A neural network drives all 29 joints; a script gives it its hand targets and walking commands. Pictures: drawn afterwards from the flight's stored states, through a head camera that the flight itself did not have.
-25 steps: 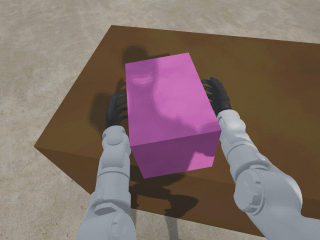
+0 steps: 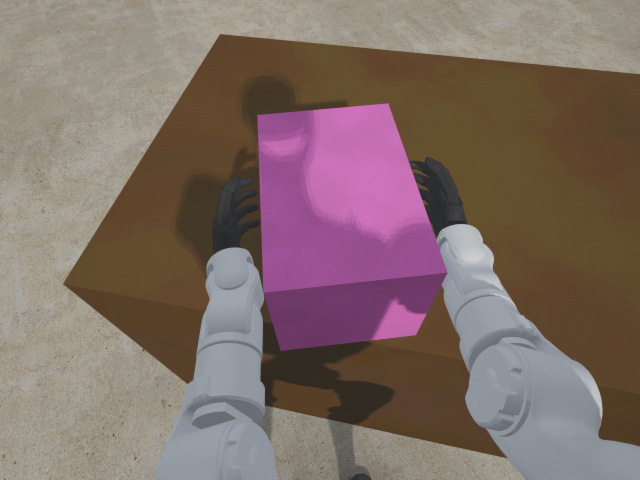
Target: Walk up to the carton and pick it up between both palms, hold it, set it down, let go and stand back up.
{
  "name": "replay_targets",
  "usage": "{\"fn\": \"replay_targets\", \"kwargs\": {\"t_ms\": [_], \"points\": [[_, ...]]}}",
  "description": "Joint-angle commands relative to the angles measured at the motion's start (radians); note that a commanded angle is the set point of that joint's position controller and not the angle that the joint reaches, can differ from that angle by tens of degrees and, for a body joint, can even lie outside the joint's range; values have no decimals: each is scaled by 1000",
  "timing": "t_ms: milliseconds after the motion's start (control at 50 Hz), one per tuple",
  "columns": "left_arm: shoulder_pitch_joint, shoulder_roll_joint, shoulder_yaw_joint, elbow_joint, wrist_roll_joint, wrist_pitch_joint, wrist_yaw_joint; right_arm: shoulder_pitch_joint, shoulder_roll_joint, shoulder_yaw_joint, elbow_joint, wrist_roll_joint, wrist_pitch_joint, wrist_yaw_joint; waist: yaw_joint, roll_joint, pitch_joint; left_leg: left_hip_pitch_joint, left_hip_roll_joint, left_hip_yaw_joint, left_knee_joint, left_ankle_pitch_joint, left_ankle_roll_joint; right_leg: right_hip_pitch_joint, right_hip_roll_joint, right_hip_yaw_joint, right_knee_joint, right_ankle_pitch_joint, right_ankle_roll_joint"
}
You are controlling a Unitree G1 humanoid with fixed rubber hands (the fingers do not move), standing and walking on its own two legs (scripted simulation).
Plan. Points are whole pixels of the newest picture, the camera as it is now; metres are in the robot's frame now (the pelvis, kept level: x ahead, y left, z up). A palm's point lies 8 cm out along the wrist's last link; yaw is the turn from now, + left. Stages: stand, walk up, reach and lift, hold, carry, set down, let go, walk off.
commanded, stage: set down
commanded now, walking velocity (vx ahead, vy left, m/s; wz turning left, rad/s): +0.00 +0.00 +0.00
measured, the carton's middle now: (335, 224) +0.44 +0.04 +0.02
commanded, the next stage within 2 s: none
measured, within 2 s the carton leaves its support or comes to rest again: neither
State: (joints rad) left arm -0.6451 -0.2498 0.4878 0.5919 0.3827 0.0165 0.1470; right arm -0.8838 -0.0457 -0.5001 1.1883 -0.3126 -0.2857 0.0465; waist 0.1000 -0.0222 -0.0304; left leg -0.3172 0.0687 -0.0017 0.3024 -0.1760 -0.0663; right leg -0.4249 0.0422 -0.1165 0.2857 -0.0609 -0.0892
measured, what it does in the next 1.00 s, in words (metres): stands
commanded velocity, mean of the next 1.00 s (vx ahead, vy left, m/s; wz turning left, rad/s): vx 0.00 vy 0.00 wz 0.00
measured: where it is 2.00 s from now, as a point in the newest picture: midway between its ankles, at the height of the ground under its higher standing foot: outside the picture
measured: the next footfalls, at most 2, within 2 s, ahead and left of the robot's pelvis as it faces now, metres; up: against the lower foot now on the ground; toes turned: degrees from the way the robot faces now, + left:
none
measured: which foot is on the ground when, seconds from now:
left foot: down 0.00-1.00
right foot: down 0.00-1.00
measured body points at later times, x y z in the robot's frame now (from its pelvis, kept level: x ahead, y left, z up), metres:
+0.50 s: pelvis +0.00 +0.00 +0.00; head +0.08 +0.01 +0.44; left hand +0.39 +0.17 +0.05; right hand +0.45 -0.11 +0.05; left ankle -0.03 +0.17 -0.74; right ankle +0.04 -0.06 -0.74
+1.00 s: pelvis +0.00 +0.00 -0.01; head +0.09 +0.00 +0.43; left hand +0.41 +0.18 +0.04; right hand +0.47 -0.10 +0.04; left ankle -0.03 +0.17 -0.74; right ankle +0.04 -0.06 -0.74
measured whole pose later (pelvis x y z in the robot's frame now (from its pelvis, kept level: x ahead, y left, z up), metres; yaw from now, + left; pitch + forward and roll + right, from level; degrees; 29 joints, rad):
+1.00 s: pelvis +0.00 +0.00 -0.01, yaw -2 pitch +16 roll +0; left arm -0.71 -0.11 0.28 0.78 0.16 -0.02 0.26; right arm -0.98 -0.17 -0.17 1.32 0.04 -0.20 0.03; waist 0.16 -0.02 -0.10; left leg -0.48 0.09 0.03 0.43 -0.23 -0.07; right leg -0.57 0.06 -0.09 0.35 -0.07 -0.09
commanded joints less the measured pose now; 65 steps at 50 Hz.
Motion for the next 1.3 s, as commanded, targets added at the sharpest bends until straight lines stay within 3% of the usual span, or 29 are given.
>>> {"fn": "replay_targets", "kwargs": {"t_ms": [0, 520, 640, 740, 840, 940, 1060, 1280], "points": [[-482, -320, -241, -35, 15, -38, -58, -415, 379, 163, -9, -56, -8, 106, 13, -61, -533, -124, -64, 123, -33, 193, 74, 555, -53, 46, 49, 154, 87], [-422, -302, -157, -39, 72, -41, -62, -346, 385, 96, -26, -119, 13, 118, 30, -66, -455, -132, -71, 131, -38, 150, 87, 524, -60, 64, 43, 69, 90], [-400, -242, -133, -49, 70, -40, -44, -339, 319, 82, -34, -106, 19, 110, 39, -63, -461, -132, -72, 130, -30, 157, 88, 518, -58, 71, 47, 63, 88], [-373, -38, -130, -59, 3, -54, 18, -364, 82, 125, -48, 2, 20, 64, 61, -53, -518, -150, -73, 127, -1, 186, 81, 510, -43, 83, 68, 90, 81], [-440, 97, -223, -55, -156, -72, 102, -492, -116, 278, -47, 246, 38, 0, 83, -27, -647, -191, -72, 107, 67, 237, 57, 474, -9, 105, 101, 145, 65], [-465, 196, -279, 40, -261, -89, 132, -560, -268, 391, -21, 426, 51, -30, 94, -32, -779, -244, -70, 95, 127, 273, 30, 488, 7, 123, 147, 213, 59], [-427, 229, -295, 101, -318, -116, 106, -569, -352, 454, 32, 502, 43, -38, 80, -66, -824, -280, -69, 84, 165, 341, 15, 532, 14, 122, 193, 320, 67], [-340, 263, -319, 17, -368, -125, 66, -518, -411, 531, 82, 579, 10, -6, 49, -99, -730, -316, -74, 61, 162, 344, 8, 587, -4, 134, 224, 459, 93]]}}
